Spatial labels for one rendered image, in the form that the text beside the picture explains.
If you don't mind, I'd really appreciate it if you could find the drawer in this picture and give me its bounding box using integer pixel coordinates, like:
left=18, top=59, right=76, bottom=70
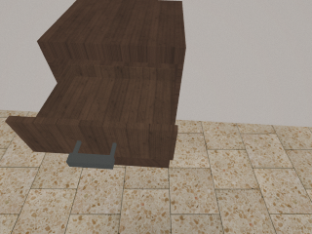
left=5, top=63, right=178, bottom=161

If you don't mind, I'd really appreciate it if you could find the handle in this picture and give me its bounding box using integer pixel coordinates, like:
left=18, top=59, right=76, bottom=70
left=66, top=140, right=117, bottom=170

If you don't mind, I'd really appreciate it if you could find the cabinet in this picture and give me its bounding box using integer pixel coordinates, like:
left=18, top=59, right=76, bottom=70
left=37, top=0, right=186, bottom=169

